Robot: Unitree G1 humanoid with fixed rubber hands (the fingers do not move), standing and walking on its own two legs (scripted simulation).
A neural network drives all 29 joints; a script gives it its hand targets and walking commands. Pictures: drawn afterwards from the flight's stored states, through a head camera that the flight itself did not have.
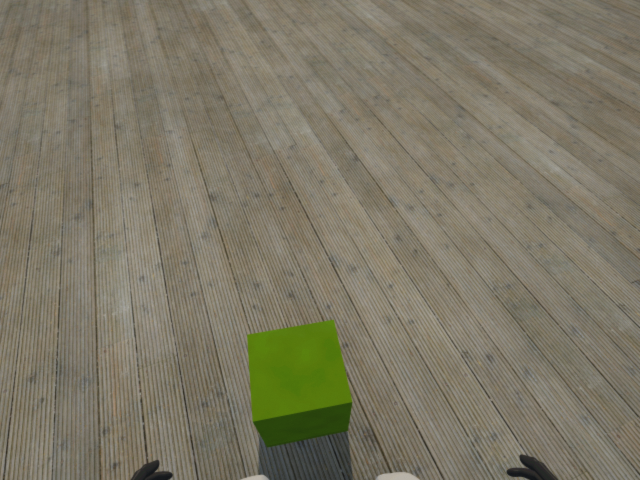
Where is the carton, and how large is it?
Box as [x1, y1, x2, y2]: [247, 320, 351, 446]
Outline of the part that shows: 333,320 247,335 252,418 256,428 267,446 347,430 351,407 351,398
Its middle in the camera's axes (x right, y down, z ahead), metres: -0.06 +0.42 +1.08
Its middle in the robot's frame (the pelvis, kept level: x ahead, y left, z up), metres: +0.43 +0.07 -0.62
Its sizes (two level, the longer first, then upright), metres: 0.237 0.220 0.278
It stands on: the floor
